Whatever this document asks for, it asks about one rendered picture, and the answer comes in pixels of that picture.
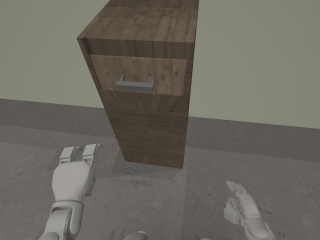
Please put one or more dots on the right robot hand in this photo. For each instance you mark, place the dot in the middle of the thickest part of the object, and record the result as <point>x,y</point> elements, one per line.
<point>237,211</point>

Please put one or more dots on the right robot forearm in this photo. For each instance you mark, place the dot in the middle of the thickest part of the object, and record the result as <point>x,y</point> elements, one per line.
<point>257,229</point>

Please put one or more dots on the left robot forearm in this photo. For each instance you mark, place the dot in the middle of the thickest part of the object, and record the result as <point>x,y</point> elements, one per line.
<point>65,220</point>

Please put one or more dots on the drawer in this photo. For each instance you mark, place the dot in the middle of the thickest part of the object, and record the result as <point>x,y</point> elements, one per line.
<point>170,74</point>

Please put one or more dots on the left robot hand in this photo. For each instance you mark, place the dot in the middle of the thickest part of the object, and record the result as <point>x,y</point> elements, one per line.
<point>74,180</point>

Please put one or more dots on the handle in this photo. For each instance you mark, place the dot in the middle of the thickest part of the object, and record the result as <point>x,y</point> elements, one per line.
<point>135,86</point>

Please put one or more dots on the cabinet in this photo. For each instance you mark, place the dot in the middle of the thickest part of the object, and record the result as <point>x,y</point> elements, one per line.
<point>150,128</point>

